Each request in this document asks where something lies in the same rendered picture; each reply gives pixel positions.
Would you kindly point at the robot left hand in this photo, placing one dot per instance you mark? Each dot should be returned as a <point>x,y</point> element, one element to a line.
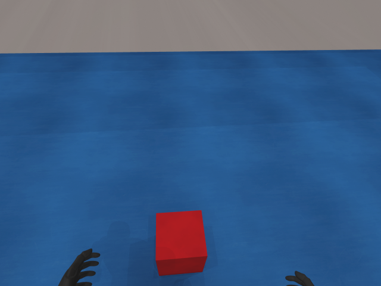
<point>73,273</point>

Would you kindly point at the carton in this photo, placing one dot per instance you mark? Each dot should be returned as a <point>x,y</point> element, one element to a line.
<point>180,242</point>

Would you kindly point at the robot right hand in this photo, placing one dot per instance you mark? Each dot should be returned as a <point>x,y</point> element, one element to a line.
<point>299,278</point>

